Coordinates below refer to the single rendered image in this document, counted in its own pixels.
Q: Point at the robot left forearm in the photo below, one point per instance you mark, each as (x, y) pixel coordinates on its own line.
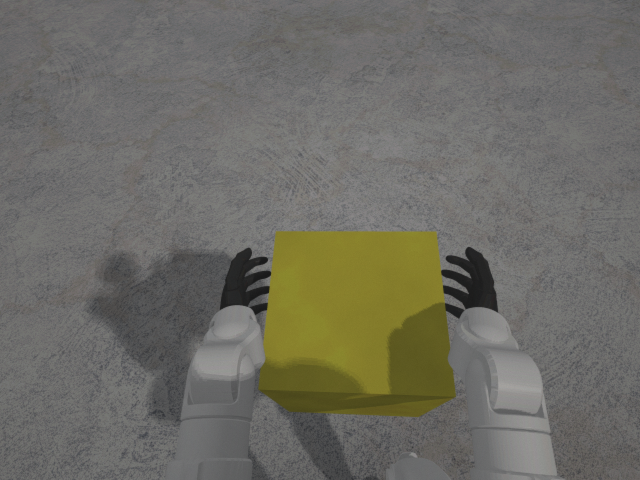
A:
(217, 407)

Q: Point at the robot right thigh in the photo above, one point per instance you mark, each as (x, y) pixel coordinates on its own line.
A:
(415, 469)

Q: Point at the robot left hand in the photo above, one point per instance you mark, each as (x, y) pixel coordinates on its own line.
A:
(236, 284)

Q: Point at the robot right hand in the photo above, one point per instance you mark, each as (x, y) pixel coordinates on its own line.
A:
(480, 287)

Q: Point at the right robot shin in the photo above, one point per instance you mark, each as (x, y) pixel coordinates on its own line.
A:
(407, 455)

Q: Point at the robot right forearm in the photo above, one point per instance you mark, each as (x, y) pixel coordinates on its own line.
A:
(505, 399)

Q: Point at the carton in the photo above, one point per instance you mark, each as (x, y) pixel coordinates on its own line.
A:
(356, 324)

